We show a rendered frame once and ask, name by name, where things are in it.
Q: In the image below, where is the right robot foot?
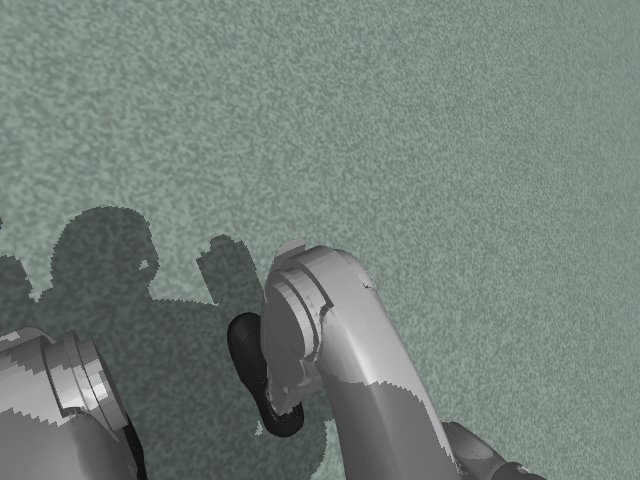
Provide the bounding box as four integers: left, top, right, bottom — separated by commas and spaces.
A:
227, 312, 304, 437

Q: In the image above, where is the right robot arm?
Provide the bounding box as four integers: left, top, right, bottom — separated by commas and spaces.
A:
491, 462, 546, 480

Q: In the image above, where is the left robot foot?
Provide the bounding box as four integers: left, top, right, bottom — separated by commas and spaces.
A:
122, 411, 148, 480

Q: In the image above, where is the right robot hand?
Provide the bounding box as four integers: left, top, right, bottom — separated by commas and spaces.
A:
441, 422, 508, 480

